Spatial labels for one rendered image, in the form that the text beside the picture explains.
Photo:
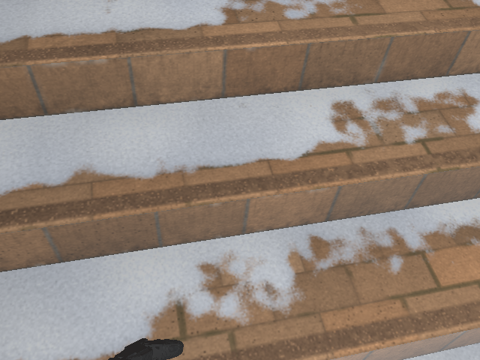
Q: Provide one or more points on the robot left hand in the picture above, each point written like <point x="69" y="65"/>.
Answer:
<point x="145" y="349"/>

